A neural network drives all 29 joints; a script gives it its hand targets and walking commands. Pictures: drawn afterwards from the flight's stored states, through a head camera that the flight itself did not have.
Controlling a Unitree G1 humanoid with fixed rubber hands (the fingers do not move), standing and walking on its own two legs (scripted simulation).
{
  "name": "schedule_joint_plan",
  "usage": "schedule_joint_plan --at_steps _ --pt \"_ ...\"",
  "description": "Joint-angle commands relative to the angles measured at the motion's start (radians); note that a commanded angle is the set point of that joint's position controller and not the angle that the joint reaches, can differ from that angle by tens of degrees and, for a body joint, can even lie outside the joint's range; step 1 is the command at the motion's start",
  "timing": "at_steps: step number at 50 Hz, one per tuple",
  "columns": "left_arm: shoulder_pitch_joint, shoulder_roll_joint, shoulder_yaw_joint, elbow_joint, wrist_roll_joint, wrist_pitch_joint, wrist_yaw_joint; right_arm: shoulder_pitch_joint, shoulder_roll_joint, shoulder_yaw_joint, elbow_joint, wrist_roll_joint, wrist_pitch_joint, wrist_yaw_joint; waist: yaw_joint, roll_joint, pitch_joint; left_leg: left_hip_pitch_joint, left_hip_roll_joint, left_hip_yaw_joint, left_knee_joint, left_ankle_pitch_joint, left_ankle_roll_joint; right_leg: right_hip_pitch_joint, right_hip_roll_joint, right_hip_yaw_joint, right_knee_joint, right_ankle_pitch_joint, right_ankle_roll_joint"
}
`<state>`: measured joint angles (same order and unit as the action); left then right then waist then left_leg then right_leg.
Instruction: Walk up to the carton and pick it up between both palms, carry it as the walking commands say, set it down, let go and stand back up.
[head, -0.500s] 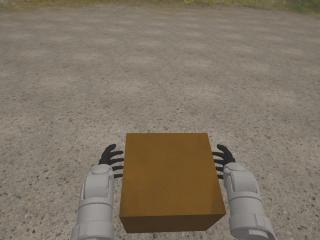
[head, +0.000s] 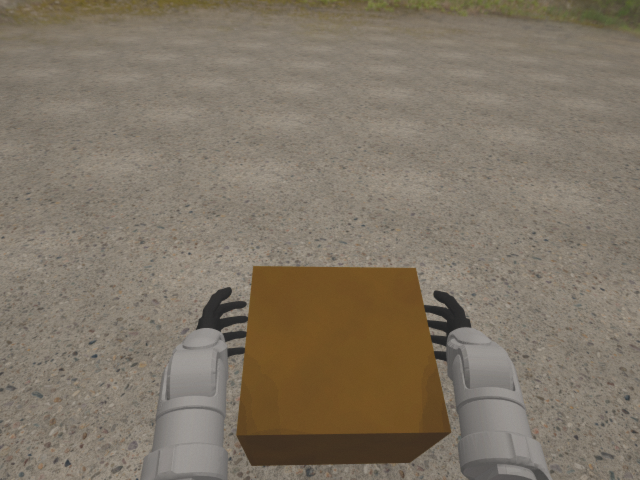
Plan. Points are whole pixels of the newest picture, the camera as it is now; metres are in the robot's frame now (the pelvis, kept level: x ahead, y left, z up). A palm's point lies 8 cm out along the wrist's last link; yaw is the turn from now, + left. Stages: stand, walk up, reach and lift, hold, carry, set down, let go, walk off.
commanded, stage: hold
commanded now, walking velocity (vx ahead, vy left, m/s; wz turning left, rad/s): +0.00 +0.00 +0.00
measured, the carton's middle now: (333, 367) +0.32 +0.00 -0.02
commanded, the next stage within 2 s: carry in 0.06 s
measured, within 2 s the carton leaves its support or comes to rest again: neither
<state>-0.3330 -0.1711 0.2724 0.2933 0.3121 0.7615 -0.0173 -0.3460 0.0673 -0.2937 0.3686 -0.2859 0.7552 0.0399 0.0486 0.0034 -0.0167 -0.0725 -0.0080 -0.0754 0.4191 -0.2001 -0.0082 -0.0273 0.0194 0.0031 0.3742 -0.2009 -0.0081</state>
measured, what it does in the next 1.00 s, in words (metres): steps to the right, turning right: left foot, then right foot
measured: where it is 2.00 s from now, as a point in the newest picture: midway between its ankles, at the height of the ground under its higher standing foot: outside the picture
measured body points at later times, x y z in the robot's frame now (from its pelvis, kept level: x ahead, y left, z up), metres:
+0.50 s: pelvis -0.04 -0.05 -0.02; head -0.05 -0.03 +0.43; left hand +0.28 +0.09 +0.07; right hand +0.27 -0.23 +0.07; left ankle +0.00 +0.07 -0.72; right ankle +0.01 -0.13 -0.74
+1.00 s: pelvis -0.11 -0.15 -0.02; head -0.12 -0.16 +0.43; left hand +0.22 -0.11 +0.06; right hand +0.11 -0.42 +0.04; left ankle -0.04 +0.03 -0.71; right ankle -0.12 -0.28 -0.74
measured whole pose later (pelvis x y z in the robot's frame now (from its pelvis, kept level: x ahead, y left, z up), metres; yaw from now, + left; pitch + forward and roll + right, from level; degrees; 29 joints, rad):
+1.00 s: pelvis -0.11 -0.15 -0.02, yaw -21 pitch +5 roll +0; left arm -0.31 -0.17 0.15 -0.17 0.13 1.24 0.27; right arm -0.33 0.08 -0.16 -0.10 -0.14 1.24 -0.14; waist 0.01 0.04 -0.11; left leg -0.54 0.28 0.13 0.93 -0.53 -0.13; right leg -0.47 -0.01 -0.01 0.66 -0.28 0.01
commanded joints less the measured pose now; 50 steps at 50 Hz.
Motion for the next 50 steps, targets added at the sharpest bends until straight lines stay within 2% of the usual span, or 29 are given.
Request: schedule_joint_plan --at_steps 1,2,3,5,9,11,13,14,15,17,18,24,25,26,27,28,29,30,31,36,42,43,44,45,46,47,48,49,50 --pt "-0.395 -0.907 -0.559 -0.06 -0.29 -0.02 -0.294 -0.47 1.036 0.558 -0.124 0.287 -0.039 0.264 -0.058 -0.024 -0.202 0.068 -0.075 0.003 -0.104 0.105 0.012 -0.025 0.042 0.08 -0.086 0.107 -0.004" --pt "-0.397 -0.908 -0.559 -0.062 -0.289 -0.021 -0.295 -0.473 1.036 0.561 -0.126 0.289 -0.039 0.265 -0.055 -0.017 -0.205 0.069 -0.074 0.003 -0.103 0.108 0.012 -0.022 0.042 0.079 -0.085 0.109 -0.004" --pt "-0.468 -0.876 -0.601 -0.021 -0.325 -0.018 -0.282 -0.561 0.997 0.588 -0.162 0.31 -0.043 0.255 -0.054 -0.036 -0.189 -0.139 0.128 -0.044 0.015 0.175 0.028 -0.162 -0.124 0.004 0.083 0.005 -0.007" --pt "-0.47 -0.889 -0.607 -0.048 -0.353 -0.007 -0.278 -0.533 1.003 0.591 -0.167 0.316 -0.026 0.244 -0.061 0.024 -0.202 -0.182 0.215 -0.153 -0.035 -0.075 0.063 -0.259 -0.082 0.025 0.145 -0.172 0.0" --pt "-0.578 -0.922 -0.738 -0.258 -0.495 0.047 -0.252 -0.547 1.015 0.707 -0.32 0.386 0.025 0.2 -0.046 0.163 -0.388 -0.079 0.348 -0.218 0.065 0.319 0.129 -0.373 -0.04 0.014 0.276 -0.206 -0.009" --pt "-0.579 -0.935 -0.769 -0.306 -0.548 0.101 -0.241 -0.558 1.016 0.742 -0.389 0.416 0.074 0.177 -0.035 0.146 -0.422 -0.149 0.318 -0.128 0.135 0.42 0.092 -0.271 -0.03 0.011 0.149 -0.142 -0.031" --pt "-0.557 -0.925 -0.775 -0.313 -0.562 0.163 -0.229 -0.558 1.02 0.764 -0.427 0.448 0.133 0.163 -0.036 0.018 -0.45 -0.271 0.227 0.007 0.28 0.36 0.0 -0.11 -0.112 0.119 0.064 0.122 -0.063" --pt "-0.541 -0.913 -0.768 -0.308 -0.563 0.192 -0.223 -0.565 1.027 0.777 -0.449 0.478 0.161 0.162 -0.035 -0.146 -0.454 -0.411 0.15 0.094 0.387 0.128 -0.043 -0.021 -0.215 0.256 0.066 0.384 -0.102" --pt "-0.525 -0.916 -0.764 -0.307 -0.568 0.222 -0.214 -0.569 1.032 0.79 -0.468 0.506 0.188 0.163 -0.031 -0.283 -0.435 -0.556 0.057 0.188 0.474 -0.326 -0.07 0.041 -0.294 0.32 0.095 0.686 -0.155" --pt "-0.532 -0.924 -0.782 -0.396 -0.592 0.277 -0.192 -0.563 1.05 0.831 -0.526 0.573 0.245 0.162 -0.044 -0.189 -0.443 -0.56 0.078 0.148 0.554 -0.373 -0.065 0.023 -0.25 0.245 0.157 0.851 -0.18" --pt "-0.546 -0.922 -0.802 -0.462 -0.61 0.301 -0.184 -0.551 1.06 0.85 -0.545 0.601 0.276 0.16 -0.047 -0.174 -0.451 -0.551 0.078 0.151 0.536 -0.333 -0.062 0.008 -0.23 0.22 0.176 0.871 -0.174" --pt "-0.463 -0.919 -0.815 -0.537 -0.628 0.433 -0.151 -0.532 1.05 0.841 -0.623 0.654 0.401 0.144 -0.044 -0.143 -0.47 -0.242 0.044 0.215 0.229 -0.083 -0.029 -0.276 -0.143 0.204 0.149 0.388 -0.14" --pt "-0.463 -0.922 -0.817 -0.533 -0.631 0.447 -0.149 -0.526 1.043 0.833 -0.622 0.654 0.415 0.145 -0.054 -0.105 -0.479 -0.101 0.076 0.203 0.109 -0.011 -0.016 -0.378 -0.109 0.169 0.196 0.289 -0.112" --pt "-0.465 -0.924 -0.819 -0.534 -0.633 0.462 -0.148 -0.496 1.037 0.818 -0.603 0.648 0.427 0.148 -0.072 0.017 -0.48 0.05 0.212 0.067 -0.009 0.024 0.027 -0.531 -0.047 0.117 0.312 0.074 -0.071" --pt "-0.463 -0.935 -0.819 -0.537 -0.632 0.477 -0.151 -0.483 1.03 0.807 -0.59 0.64 0.434 0.151 -0.067 0.308 -0.466 0.128 0.528 -0.262 -0.09 0.19 0.134 -0.72 0.047 0.026 0.561 -0.278 -0.017" --pt "-0.473 -0.938 -0.826 -0.525 -0.638 0.489 -0.157 -0.46 1.048 0.809 -0.581 0.632 0.443 0.148 -0.058 0.317 -0.394 0.021 0.681 -0.307 -0.114 0.261 0.226 -0.767 -0.043 0.038 0.796 -0.328 0.012" --pt "-0.486 -0.94 -0.822 -0.504 -0.645 0.492 -0.164 -0.494 1.067 0.832 -0.615 0.632 0.452 0.145 -0.054 0.125 -0.349 -0.079 0.64 -0.225 -0.137 0.106 0.21 -0.726 -0.104 0.081 0.812 -0.259 0.009" --pt "-0.512 -0.955 -0.826 -0.486 -0.658 0.495 -0.176 -0.509 1.072 0.833 -0.61 0.622 0.458 0.147 -0.053 0.024 -0.304 -0.154 0.578 -0.169 -0.138 -0.006 0.176 -0.709 -0.116 0.075 0.834 -0.187 0.02" --pt "-0.518 -0.967 -0.828 -0.479 -0.671 0.497 -0.184 -0.523 1.073 0.831 -0.615 0.622 0.464 0.148 -0.048 0.002 -0.271 -0.196 0.515 -0.091 -0.134 -0.046 0.127 -0.69 -0.123 0.071 0.82 -0.147 0.029" --pt "-0.531 -0.986 -0.843 -0.476 -0.673 0.505 -0.171 -0.546 1.073 0.783 -0.596 0.629 0.483 0.158 -0.049 0.237 -0.273 -0.215 0.408 0.137 -0.072 0.022 0.036 -0.601 -0.073 -0.056 0.631 -0.145 0.059" --pt "-0.56 -0.962 -0.857 -0.526 -0.676 0.513 -0.16 -0.504 1.07 0.772 -0.584 0.618 0.482 0.161 -0.063 0.342 -0.331 -0.146 0.469 0.213 0.039 0.077 -0.007 -0.471 -0.046 -0.14 0.301 -0.167 0.051" --pt "-0.546 -0.964 -0.848 -0.519 -0.676 0.513 -0.163 -0.509 1.076 0.781 -0.587 0.618 0.479 0.158 -0.05 0.308 -0.355 -0.135 0.471 0.232 0.11 0.141 -0.027 -0.406 -0.033 -0.147 0.186 -0.118 0.04" --pt "-0.515 -0.956 -0.835 -0.501 -0.677 0.511 -0.166 -0.498 1.078 0.79 -0.585 0.613 0.476 0.153 -0.043 0.207 -0.393 -0.145 0.427 0.26 0.243 0.148 -0.062 -0.308 -0.016 -0.11 0.081 -0.086 0.034" --pt "-0.503 -0.962 -0.827 -0.493 -0.68 0.509 -0.173 -0.505 1.075 0.801 -0.592 0.612 0.471 0.149 -0.034 0.038 -0.379 -0.267 0.361 0.279 0.369 0.007 -0.08 -0.214 -0.082 0.005 -0.026 0.009 0.018" --pt "-0.501 -0.958 -0.814 -0.492 -0.679 0.507 -0.18 -0.545 1.079 0.825 -0.622 0.617 0.466 0.144 -0.037 -0.232 -0.362 -0.501 0.244 0.281 0.55 -0.406 -0.125 -0.119 -0.263 0.283 -0.002 0.319 -0.046" --pt "-0.488 -0.959 -0.807 -0.491 -0.675 0.502 -0.184 -0.568 1.095 0.857 -0.635 0.632 0.464 0.143 -0.042 -0.363 -0.352 -0.64 0.194 0.226 0.721 -0.54 -0.157 -0.088 -0.316 0.382 0.096 0.683 -0.104" --pt "-0.459 -0.97 -0.794 -0.483 -0.655 0.487 -0.185 -0.631 1.125 0.88 -0.681 0.656 0.459 0.147 -0.036 -0.375 -0.409 -0.641 0.167 0.182 0.777 -0.519 -0.134 -0.058 -0.261 0.285 0.175 0.902 -0.134" --pt "-0.445 -0.994 -0.79 -0.495 -0.657 0.485 -0.184 -0.638 1.135 0.885 -0.704 0.66 0.458 0.144 -0.038 -0.347 -0.44 -0.648 0.157 0.161 0.83 -0.496 -0.122 -0.009 -0.218 0.224 0.236 1.079 -0.117" --pt "-0.434 -1.004 -0.773 -0.505 -0.657 0.485 -0.185 -0.603 1.15 0.888 -0.71 0.656 0.458 0.137 -0.038 -0.308 -0.496 -0.662 0.138 0.161 0.832 -0.462 -0.109 0.057 -0.224 0.198 0.262 1.115 -0.117"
